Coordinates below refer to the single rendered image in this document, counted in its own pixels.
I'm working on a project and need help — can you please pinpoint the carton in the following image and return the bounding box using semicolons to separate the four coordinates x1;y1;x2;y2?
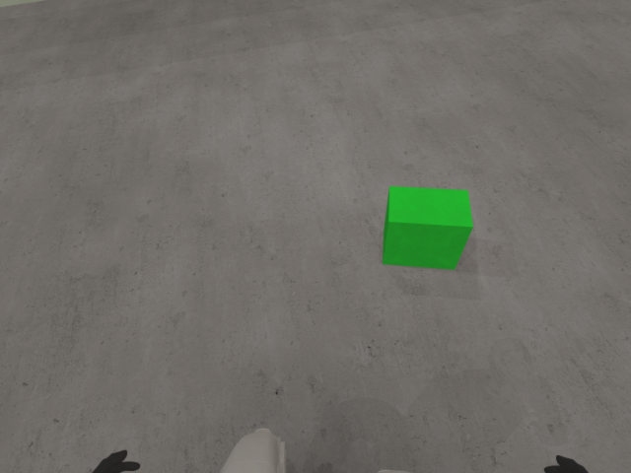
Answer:
383;186;473;270

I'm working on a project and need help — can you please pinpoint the robot left hand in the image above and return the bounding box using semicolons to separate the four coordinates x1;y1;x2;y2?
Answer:
92;450;140;473

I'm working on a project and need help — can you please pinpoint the robot left thigh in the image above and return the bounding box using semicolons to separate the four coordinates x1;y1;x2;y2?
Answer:
220;433;286;473

